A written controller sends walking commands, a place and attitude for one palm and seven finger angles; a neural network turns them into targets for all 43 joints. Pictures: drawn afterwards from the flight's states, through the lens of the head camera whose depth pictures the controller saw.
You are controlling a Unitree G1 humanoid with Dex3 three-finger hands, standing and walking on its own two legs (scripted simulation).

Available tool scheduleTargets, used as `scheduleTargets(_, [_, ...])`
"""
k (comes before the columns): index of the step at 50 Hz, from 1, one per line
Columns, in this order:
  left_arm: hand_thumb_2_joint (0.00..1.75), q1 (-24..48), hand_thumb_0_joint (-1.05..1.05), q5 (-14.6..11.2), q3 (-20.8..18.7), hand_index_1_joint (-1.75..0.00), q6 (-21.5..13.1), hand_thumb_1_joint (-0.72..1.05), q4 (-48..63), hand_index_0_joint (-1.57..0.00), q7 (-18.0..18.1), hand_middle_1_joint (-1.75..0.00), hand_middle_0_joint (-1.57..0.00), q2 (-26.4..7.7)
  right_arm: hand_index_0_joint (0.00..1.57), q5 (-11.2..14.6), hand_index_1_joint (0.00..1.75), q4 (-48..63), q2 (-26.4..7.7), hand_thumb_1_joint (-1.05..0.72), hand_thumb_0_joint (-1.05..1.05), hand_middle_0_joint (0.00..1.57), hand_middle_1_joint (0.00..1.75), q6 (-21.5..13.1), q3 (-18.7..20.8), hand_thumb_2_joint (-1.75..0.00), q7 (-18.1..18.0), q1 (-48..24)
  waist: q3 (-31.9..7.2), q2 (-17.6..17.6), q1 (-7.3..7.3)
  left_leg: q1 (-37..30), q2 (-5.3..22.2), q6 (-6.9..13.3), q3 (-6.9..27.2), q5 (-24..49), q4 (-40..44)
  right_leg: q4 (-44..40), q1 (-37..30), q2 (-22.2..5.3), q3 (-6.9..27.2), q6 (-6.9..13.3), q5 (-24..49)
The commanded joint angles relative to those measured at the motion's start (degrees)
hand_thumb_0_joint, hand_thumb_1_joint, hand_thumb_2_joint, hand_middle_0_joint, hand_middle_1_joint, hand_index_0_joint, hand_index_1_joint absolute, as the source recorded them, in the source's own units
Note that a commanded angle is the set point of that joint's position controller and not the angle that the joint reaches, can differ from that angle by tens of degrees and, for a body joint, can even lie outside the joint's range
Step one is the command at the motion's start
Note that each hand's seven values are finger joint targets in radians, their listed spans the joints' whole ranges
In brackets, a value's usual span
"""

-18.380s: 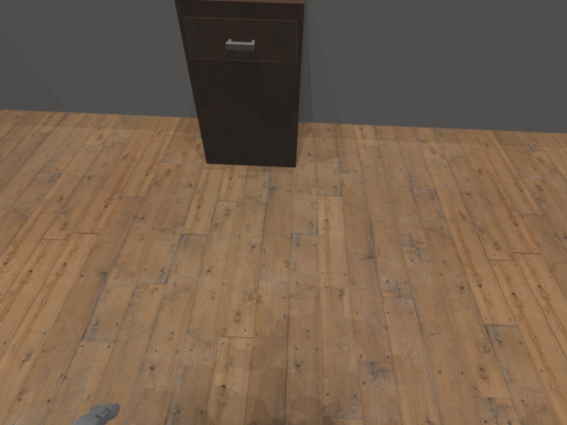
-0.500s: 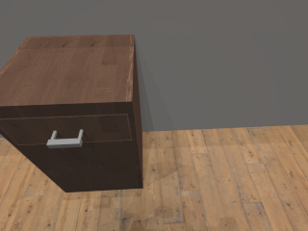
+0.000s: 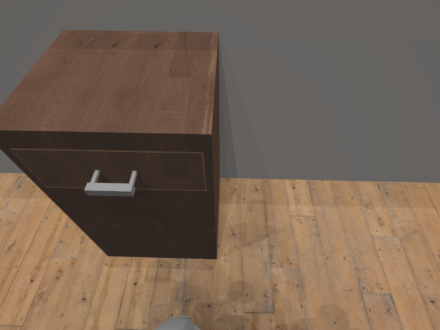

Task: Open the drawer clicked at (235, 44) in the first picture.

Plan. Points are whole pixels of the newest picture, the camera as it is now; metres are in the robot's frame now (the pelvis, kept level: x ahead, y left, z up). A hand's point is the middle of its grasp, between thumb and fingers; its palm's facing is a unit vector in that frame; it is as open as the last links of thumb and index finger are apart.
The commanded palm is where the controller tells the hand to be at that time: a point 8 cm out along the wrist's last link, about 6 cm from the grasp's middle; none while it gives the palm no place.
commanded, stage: shuffle to correct the standing spot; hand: left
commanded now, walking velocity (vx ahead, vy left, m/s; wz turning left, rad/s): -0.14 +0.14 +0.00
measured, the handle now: (112, 182) +0.44 +0.30 -0.08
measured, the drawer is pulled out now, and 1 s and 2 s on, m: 0.00 0.00 0.00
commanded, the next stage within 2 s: come to a stop and stand still in 1.32 s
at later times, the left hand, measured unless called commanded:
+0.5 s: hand out of the picture -0.12 +0.20 -0.12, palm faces +0.07 -0.93 -0.37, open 16.4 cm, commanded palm none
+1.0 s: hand out of the picture -0.20 +0.29 -0.16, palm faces +0.10 -0.95 -0.28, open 16.3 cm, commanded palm none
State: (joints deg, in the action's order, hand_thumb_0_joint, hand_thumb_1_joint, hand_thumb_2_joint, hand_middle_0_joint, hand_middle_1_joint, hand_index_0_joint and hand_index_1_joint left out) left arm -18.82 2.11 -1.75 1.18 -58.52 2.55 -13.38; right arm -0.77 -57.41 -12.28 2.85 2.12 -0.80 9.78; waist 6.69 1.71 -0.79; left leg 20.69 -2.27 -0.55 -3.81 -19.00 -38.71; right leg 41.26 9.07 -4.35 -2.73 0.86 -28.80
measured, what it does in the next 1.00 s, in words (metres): walks backwards: right foot, then left foot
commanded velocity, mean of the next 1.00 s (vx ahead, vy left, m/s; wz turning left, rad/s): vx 0.00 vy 0.16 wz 0.00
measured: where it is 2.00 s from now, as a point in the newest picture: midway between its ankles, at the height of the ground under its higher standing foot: outside the picture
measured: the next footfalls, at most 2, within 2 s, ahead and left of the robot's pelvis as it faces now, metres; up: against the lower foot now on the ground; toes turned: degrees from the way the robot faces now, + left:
right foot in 0.32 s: -0.06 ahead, -0.08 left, +0.00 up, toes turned -5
left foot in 0.88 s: -0.14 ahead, +0.20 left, +0.00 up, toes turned +6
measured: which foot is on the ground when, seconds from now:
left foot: down 0.00-0.32, up 0.34-0.86, down 0.88-1.00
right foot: down 0.00-0.02, up 0.04-0.30, down 0.32-0.88, up 0.90-1.00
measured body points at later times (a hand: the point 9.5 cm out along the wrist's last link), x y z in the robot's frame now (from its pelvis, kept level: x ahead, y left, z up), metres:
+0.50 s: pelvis -0.08 -0.01 +0.02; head -0.05 -0.06 +0.47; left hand -0.12 +0.25 -0.10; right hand +0.01 -0.24 -0.16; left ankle -0.09 +0.16 -0.61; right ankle -0.10 -0.08 -0.72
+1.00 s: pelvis -0.16 +0.07 +0.01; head -0.16 +0.08 +0.46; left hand -0.20 +0.34 -0.14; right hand -0.07 -0.15 -0.13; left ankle -0.18 +0.20 -0.72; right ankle -0.14 -0.03 -0.65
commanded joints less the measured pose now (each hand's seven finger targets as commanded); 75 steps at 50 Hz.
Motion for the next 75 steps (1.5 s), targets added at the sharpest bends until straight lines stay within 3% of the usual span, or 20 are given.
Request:
scheduleTargets(1, [0.3,4.62,0.0,-2.59,-1.75,-0.3,-0.37,-0.5,6.96,-0.15,-0.12,-0.3,-0.15,-5.35,0.2,-0.39,0.3,1.48,-12.4,-0.9,0.0,0.2,0.3,-1.29,2.57,-0.9,-0.01,10.16,-10.54,-16.7,4.42,-15.66,21.27,14.26,26.3,49.75,15.62,27.78,17.0,3.72,-0.86,-0.95,-5.43])
scheduleTargets(5, [0.3,1.62,0.0,-1.69,-1.88,-0.3,1.5,-0.5,3.45,-0.15,-0.18,-0.3,-0.15,-4.43,0.2,-0.67,0.3,6.32,-9.02,-0.9,0.0,0.2,0.3,-0.56,0.73,-0.9,0.12,-3.88,-4.31,-9.52,-1.16,6.15,16.02,12.23,17.38,8.94,22.57,31.98,11.85,0.83,2.97,0.11,-0.07])
scheduleTargets(14, [0.3,-8.45,0.0,-1.26,-1.57,-0.3,1.69,-0.5,0.54,-0.15,-0.73,-0.3,-0.15,-3.91,0.2,-0.98,0.3,6.25,-9.39,-0.9,0.0,0.2,0.3,1.2,2.31,-0.9,0.75,-1.34,-10.02,-6.99,-2.73,0.34,10.93,7.82,12.75,-0.01,20.52,-8.06,0.71,1.97,-3.04,0.98,4.37])
scheduleTargets(15, [0.3,-9.74,0.0,-0.77,-1.75,-0.3,1.38,-0.5,0.45,-0.15,-0.57,-0.3,-0.15,-5.45,0.2,-0.57,0.3,6.5,-7.69,-0.9,0.0,0.2,0.3,1.58,2.3,-0.9,1.11,-0.82,-8.47,0.4,-3.69,5.04,6.47,4.92,8.61,-3.59,12.24,-18.85,-1.99,-1.85,1.03,2.32,7.63])
scheduleTargets(16, [0.3,-6.77,0.0,0.0,-2.17,-0.3,0.76,-0.5,1.74,-0.15,-0.16,-0.3,-0.15,-11.04,0.2,-0.32,0.3,7.28,-3.18,-0.9,0.0,0.2,0.3,1.66,2.04,-0.9,1.11,0.0,-3.77,17.56,-2.84,15.61,-1.33,0.12,2.42,-6.22,-7.02,-27.86,-0.54,-17.36,22.02,7.34,6.78])
scheduleTargets(17, [0.3,-2.48,0.0,-0.54,-1.84,-0.3,0.31,-0.5,3.8,-0.15,0.32,-0.3,-0.15,-12.45,0.2,-1.13,0.3,7.71,-6.68,-0.9,0.0,0.2,0.3,1.77,2.72,-0.9,0.73,-3.28,-1.17,13.08,-3.14,16.29,-2.41,-0.56,6.81,-11.72,-22.27,-28.06,9.41,-25.01,26.68,9.39,24.63])
scheduleTargets(21, [0.3,5.18,0.0,-0.57,-2.16,-0.3,-1.81,-0.5,6.25,-0.15,0.82,-0.3,-0.15,-9.3,0.2,-0.53,0.3,4.93,-7.33,-0.9,0.0,0.2,0.3,1.72,2.64,-0.9,1.59,1.35,-4.68,11.52,2.1,13.76,0.33,-2.43,9.26,-0.46,-35.18,-19.2,6.11,-15.42,10.16,7.28,46.8])
scheduleTargets(25, [0.3,-4.31,0.0,-1.03,-2.38,-0.3,-2.27,-0.5,3.41,-0.15,0.76,-0.3,-0.15,-8.9,0.2,-0.28,0.3,5.02,-4.1,-0.9,0.0,0.2,0.3,1.07,1.35,-0.9,1.71,-3.48,-7.86,7.1,-2.45,16.22,0.7,-3.63,5.31,-0.45,-29.68,-16.25,-6.22,-14.24,8.8,7.52,54.49])
scheduleTargets(35, [0.3,-6.62,0.0,-0.13,-3.41,-0.3,-1.23,-0.5,1.65,-0.15,0.35,-0.3,-0.15,-10.21,0.2,0.1,0.3,5.14,-3.74,-0.9,0.0,0.2,0.3,0.82,0.36,-0.9,1.71,-5.47,-7.72,9.64,-4.64,8.93,3.04,-3.05,2.68,-3.73,-14.1,-21.96,-2.64,-16.46,13.67,9.36,28.21])
scheduleTargets(41, [0.3,0.81,0.0,0.01,-4.39,-0.3,0.17,-0.5,3.04,-0.15,-0.01,-0.3,-0.15,-10.63,0.2,0.78,0.3,2.83,-3.15,-0.9,0.0,0.2,0.3,-0.73,0.42,-0.9,1.58,4.38,-8.74,9.99,0.21,-13.34,1.46,-0.3,-1.26,2.37,13.26,-18.95,12.87,-12.67,10.0,4.46,9.44])
scheduleTargets(42, [0.3,1.34,0.0,-0.27,-3.94,-0.3,0.56,-0.5,3.29,-0.15,-0.21,-0.3,-0.15,-8.75,0.2,0.71,0.3,1.62,-4.49,-0.9,0.0,0.2,0.3,-1.29,0.45,-0.9,1.07,8.45,-10.44,3.51,1.87,-19.36,3.06,-0.26,-1.5,2.96,17.64,-13.4,16.51,-9.13,6.64,2.79,4.53])
scheduleTargets(44, [0.3,2.66,0.0,-0.47,-2.6,-0.3,1.0,-0.5,5.6,-0.15,-0.63,-0.3,-0.15,-1.93,0.2,-0.31,0.3,2.24,-11.11,-0.9,0.0,0.2,0.3,-0.86,1.84,-0.9,0.46,11.22,-5.75,-23.28,3.76,-13.54,19.05,6.24,20.32,-11.41,28.28,11.76,28.79,2.8,-2.34,-1.43,-6.2])
scheduleTargets(46, [0.3,4.71,0.0,-0.56,-2.3,-0.3,0.19,-0.5,6.97,-0.15,-0.98,-0.3,-0.15,-1.45,0.2,-0.99,0.3,4.06,-10.04,-0.9,0.0,0.2,0.3,-0.39,1.04,-0.9,0.27,8.0,-0.32,-14.45,2.2,-2.28,20.57,11.94,21.57,-17.58,31.07,25.8,30.0,2.19,1.48,0.8,-1.01])
scheduleTargets(49, [0.3,-1.09,0.0,-0.54,-2.39,-0.3,-0.02,-0.5,2.26,-0.15,-1.72,-0.3,-0.15,-1.52,0.2,-0.76,0.3,5.24,-5.32,-0.9,0.0,0.2,0.3,-2.1,-0.19,-0.9,0.11,0.94,0.25,-15.73,-2.73,1.89,13.81,10.06,15.1,-12.55,30.2,32.83,26.0,1.43,2.66,0.61,9.95])
scheduleTargets(56, [0.3,1.52,0.0,-0.64,-0.14,-0.3,-1.51,-0.5,3.27,-0.15,-2.57,-0.3,-0.15,0.46,0.2,-1.03,0.3,1.52,-5.35,-0.9,0.0,0.2,0.3,-4.09,0.14,-0.9,-0.22,11.66,0.06,-5.41,0.97,-6.83,16.21,13.28,15.08,-5.94,28.41,7.25,19.09,1.19,-0.49,0.67,4.68])
scheduleTargets(59, [0.3,-5.33,0.0,-0.93,-0.1,-0.3,-2.52,-0.5,1.49,-0.15,-2.56,-0.3,-0.15,1.16,0.2,-0.91,0.3,0.7,-5.58,-0.9,0.0,0.2,0.3,-3.84,-0.28,-0.9,-0.1,11.65,-2.8,-1.83,-1.87,-1.06,15.54,11.44,13.18,-9.26,22.11,-9.8,2.86,2.62,-0.07,1.01,6.25])
scheduleTargets(60, [0.3,-8.63,0.0,-0.64,-0.29,-0.3,-3.09,-0.5,0.07,-0.15,-2.35,-0.3,-0.15,-0.11,0.2,-0.5,0.3,0.17,-4.34,-0.9,0.0,0.2,0.3,-3.89,-0.6,-0.9,0.17,11.91,-3.49,3.8,-3.29,4.14,11.68,8.95,9.83,-12.15,15.86,-16.97,-5.07,1.67,2.07,0.98,8.09])
scheduleTargets(62, [0.3,-17.2,0.0,-0.86,-1.94,-0.3,-3.61,-0.5,-1.76,-0.15,-1.44,-0.3,-0.15,-7.94,0.2,-0.09,0.3,3.11,-1.88,-0.9,0.0,0.2,0.3,-4.51,-0.96,-0.9,0.81,8.08,-1.8,20.97,-6.54,20.99,0.23,3.95,-0.62,-14.28,-12.46,-32.73,-12.57,-17.86,33.52,8.95,-1.39])
scheduleTargets(68, [0.3,-7.76,0.0,-1.43,-0.35,-0.3,-6.04,-0.5,-0.94,-0.15,-0.8,-0.3,-0.15,0.01,0.2,-0.64,0.3,-2.16,0.18,-0.9,0.0,0.2,0.3,-3.61,-0.4,-0.9,1.66,10.95,-0.02,1.39,1.45,14.39,5.33,1.99,3.0,4.91,-22.9,-31.01,-1.82,-9.63,11.57,9.26,29.21])
scheduleTargets(75, [0.3,-9.79,0.0,-1.06,-0.07,-0.3,-5.75,-0.5,-3.99,-0.15,-0.67,-0.3,-0.15,1.75,0.2,0.07,0.3,-1.76,2.48,-0.9,0.0,0.2,0.3,-3.18,-1.1,-0.9,0.62,5.91,-2.37,1.38,0.38,10.06,5.22,-0.28,0.44,5.61,-8.29,-25.77,-6.75,-7.96,4.62,8.63,55.87])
